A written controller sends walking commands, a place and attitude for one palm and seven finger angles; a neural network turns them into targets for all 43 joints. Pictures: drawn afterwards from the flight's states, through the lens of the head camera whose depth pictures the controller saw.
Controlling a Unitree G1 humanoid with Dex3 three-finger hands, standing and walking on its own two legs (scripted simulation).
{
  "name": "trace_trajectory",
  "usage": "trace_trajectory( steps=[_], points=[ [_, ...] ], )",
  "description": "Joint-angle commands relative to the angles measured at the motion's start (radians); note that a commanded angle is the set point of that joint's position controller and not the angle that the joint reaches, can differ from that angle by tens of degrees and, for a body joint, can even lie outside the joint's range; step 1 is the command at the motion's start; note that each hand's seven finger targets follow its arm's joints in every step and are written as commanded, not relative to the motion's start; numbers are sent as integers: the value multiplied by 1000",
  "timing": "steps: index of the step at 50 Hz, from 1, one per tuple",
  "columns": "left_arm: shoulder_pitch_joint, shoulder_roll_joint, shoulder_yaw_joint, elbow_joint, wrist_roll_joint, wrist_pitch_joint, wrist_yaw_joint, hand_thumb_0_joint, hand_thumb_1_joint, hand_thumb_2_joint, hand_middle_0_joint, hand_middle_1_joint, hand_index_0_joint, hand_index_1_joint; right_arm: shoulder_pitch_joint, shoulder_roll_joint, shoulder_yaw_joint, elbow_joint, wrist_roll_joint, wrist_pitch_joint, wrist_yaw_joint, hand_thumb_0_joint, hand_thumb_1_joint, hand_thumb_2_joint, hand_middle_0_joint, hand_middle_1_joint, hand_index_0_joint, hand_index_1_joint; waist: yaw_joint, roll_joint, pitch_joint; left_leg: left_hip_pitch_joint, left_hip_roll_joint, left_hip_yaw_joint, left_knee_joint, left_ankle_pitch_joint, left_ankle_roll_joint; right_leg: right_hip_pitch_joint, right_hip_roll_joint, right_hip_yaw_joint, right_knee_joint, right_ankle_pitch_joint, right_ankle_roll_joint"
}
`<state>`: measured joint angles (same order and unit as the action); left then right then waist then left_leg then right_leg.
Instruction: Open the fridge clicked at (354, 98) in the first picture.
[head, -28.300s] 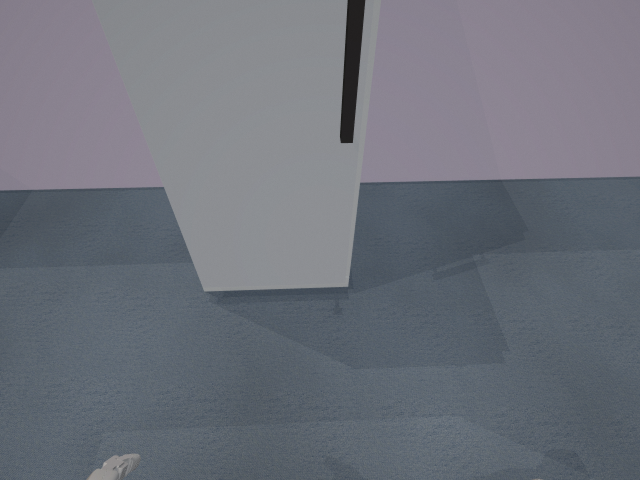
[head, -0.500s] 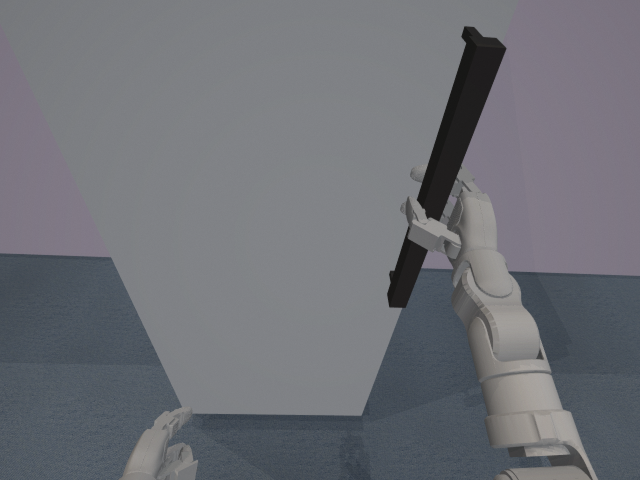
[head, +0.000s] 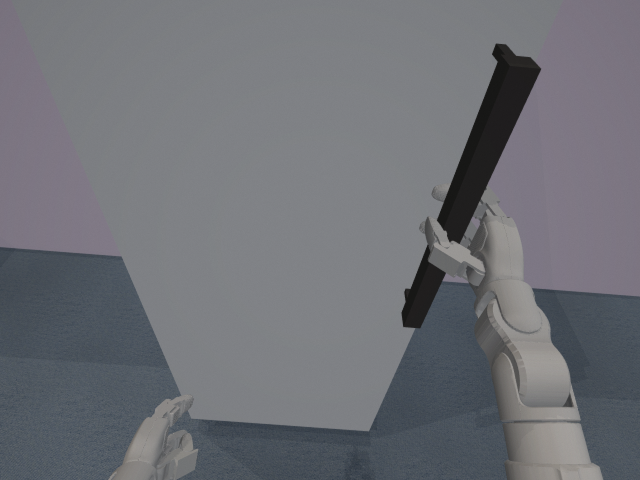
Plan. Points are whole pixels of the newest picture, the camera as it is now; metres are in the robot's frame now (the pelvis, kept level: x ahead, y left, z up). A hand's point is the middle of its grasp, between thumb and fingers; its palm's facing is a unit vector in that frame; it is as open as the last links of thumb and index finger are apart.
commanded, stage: pull the door a little, standing still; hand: right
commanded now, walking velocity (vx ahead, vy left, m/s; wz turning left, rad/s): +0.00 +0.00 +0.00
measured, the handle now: (445, 217) +0.41 -0.11 +0.16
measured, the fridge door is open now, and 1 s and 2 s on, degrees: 0 20 39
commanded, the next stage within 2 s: walk backward, drawing the door open in 0.38 s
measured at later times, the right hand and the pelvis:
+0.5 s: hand (441, 296) +0.28 -0.08 +0.17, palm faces -0.08 +1.00 -0.02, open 6.8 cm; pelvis +0.03 +0.00 +0.00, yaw +1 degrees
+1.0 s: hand (417, 367) +0.20 -0.05 +0.16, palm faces +0.09 +0.98 -0.17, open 7.3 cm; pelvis -0.05 +0.06 +0.00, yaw -3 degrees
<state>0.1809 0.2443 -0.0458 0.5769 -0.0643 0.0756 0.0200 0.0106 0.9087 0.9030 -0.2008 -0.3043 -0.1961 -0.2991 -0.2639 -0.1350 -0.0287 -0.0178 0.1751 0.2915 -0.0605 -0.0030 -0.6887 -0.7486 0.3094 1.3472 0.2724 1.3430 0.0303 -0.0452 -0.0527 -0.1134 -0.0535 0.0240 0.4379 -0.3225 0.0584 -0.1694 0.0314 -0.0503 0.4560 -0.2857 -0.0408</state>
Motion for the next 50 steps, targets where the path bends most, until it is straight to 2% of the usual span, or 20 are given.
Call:
trace_trajectory(
  steps=[1,16,20,22,24,25,27,28,30,31,34,36,39,40,41,43,44,45,47,50],
  points=[
    [-139,97,37,-159,3,-42,7,0,900,900,-200,-300,-200,-300,-336,-129,-53,-248,-1,-47,10,0,-900,-900,450,1400,450,1400,-31,91,-253,43,64,-15,1,679,-52,156,-32,53,23,504,-7],
    [-179,76,30,-254,3,1,-24,0,900,900,-200,-300,-200,-300,191,-97,-27,-563,13,-34,51,0,-900,-900,450,1400,450,1400,-70,115,-274,121,88,-10,41,879,-68,101,-34,43,35,558,-8],
    [-195,74,32,-277,-2,7,-34,0,900,900,-200,-300,-200,-300,366,-125,-30,-734,11,-32,53,0,-900,-900,450,1400,450,1400,-77,74,-246,82,75,-1,47,787,-57,101,-44,46,38,555,-7],
    [-195,63,29,-292,-4,3,-41,0,900,900,-200,-300,-200,-300,487,-93,3,-796,12,-28,57,0,-900,-900,450,1400,450,1400,-73,77,-230,59,75,6,55,779,-64,91,-47,47,45,539,-8],
    [-189,65,29,-290,-4,5,-41,0,900,900,-200,-300,-200,-300,509,-100,5,-825,9,-19,54,0,-900,-900,450,1400,450,1400,-63,67,-204,35,70,9,57,761,-65,87,-46,47,54,526,-6],
    [-104,85,17,-302,31,12,3,0,900,900,-200,-300,-200,-300,12,-321,-81,-940,-67,-203,13,0,-900,-900,450,1400,450,1400,-7,30,-4,-105,126,-104,-26,735,-88,73,-65,90,94,482,-39],
    [-116,74,47,-247,48,4,8,0,900,900,-200,-300,-200,-300,319,-157,-4,-731,-88,-302,6,0,-900,-900,450,1400,450,1400,-10,132,-48,-114,143,-124,-46,831,-102,115,-77,96,133,504,-44],
    [-96,79,40,-258,48,14,7,0,900,900,-200,-300,-200,-300,389,-122,37,-715,-95,-322,14,0,-900,-900,450,1400,450,1400,-12,104,-90,-66,143,-107,-6,897,-105,133,-83,107,121,571,-47],
    [-85,80,42,-265,43,25,7,0,900,900,-200,-300,-200,-300,373,-134,48,-759,-95,-373,22,0,-900,-900,450,1400,450,1400,-5,55,-173,-68,130,-68,105,953,-126,228,-110,121,121,728,-61],
    [-76,83,47,-260,46,30,6,0,900,900,-200,-300,-200,-300,392,-136,44,-743,-98,-390,19,0,-900,-900,450,1400,450,1400,3,46,-204,-105,105,-49,157,853,-126,281,-128,148,111,808,-70],
    [-106,60,56,-266,69,22,2,0,900,900,-200,-300,-200,-300,422,-105,85,-764,-113,-410,11,0,-900,-900,450,1400,450,1400,-13,-54,-181,-263,41,-48,279,-20,-94,305,-272,264,-18,934,-109],
    [-122,47,50,-258,80,3,1,0,900,900,-200,-300,-200,-300,436,-83,94,-742,-122,-408,-6,0,-900,-900,450,1400,450,1400,-22,-44,-113,-280,44,-60,302,-170,-74,203,-289,294,-66,814,-121],
    [-123,36,46,-257,72,-35,3,0,900,900,-200,-300,-200,-300,468,-97,76,-769,-129,-415,-14,0,-900,-900,450,1400,450,1400,-22,-39,-101,-206,80,-37,90,51,-82,174,-271,248,0,821,-87],
    [-114,37,46,-243,73,-42,3,0,900,900,-200,-300,-200,-300,440,-135,44,-785,-139,-427,-17,0,-900,-900,450,1400,450,1400,-19,-40,-114,-152,81,-29,44,131,-82,147,-251,230,9,781,-70],
    [-120,27,43,-242,70,-47,2,0,900,900,-200,-300,-200,-300,437,-115,50,-779,-135,-437,-15,0,-900,-900,450,1400,450,1400,-20,4,-121,-78,86,-32,10,241,-81,78,-236,228,20,708,-57],
    [-122,27,55,-241,63,-61,8,0,900,900,-200,-300,-200,-300,426,-137,16,-757,-132,-451,-15,0,-900,-900,450,1400,450,1400,-21,163,-126,15,169,-87,-23,475,-57,-71,-155,148,103,416,-15],
    [-98,17,72,-244,54,-70,6,0,900,900,-200,-300,-200,-300,437,-137,10,-736,-127,-455,-17,0,-900,-900,450,1400,450,1400,-18,324,-127,-18,268,-173,-106,525,-25,-97,-52,75,241,94,17],
    [-95,19,80,-248,48,-79,4,0,900,900,-200,-300,-200,-300,449,-155,-11,-725,-129,-460,-23,0,-900,-900,450,1400,450,1400,-35,388,-104,-34,341,-245,-144,581,-4,-165,18,80,393,-182,26],
    [-119,-4,68,-238,56,-94,1,0,900,900,-200,-300,-200,-300,444,-118,16,-723,-141,-483,-21,0,-900,-900,450,1400,450,1400,-52,274,-113,-59,391,-251,-154,428,-4,-214,5,131,587,-244,19],
    [-108,-4,55,-194,78,-104,3,0,900,900,-200,-300,-200,-300,422,-129,10,-745,-161,-510,-30,0,-900,-900,450,1400,450,1400,-20,131,-151,14,354,-143,-115,440,42,-258,-15,105,608,-185,34]
  ],
)
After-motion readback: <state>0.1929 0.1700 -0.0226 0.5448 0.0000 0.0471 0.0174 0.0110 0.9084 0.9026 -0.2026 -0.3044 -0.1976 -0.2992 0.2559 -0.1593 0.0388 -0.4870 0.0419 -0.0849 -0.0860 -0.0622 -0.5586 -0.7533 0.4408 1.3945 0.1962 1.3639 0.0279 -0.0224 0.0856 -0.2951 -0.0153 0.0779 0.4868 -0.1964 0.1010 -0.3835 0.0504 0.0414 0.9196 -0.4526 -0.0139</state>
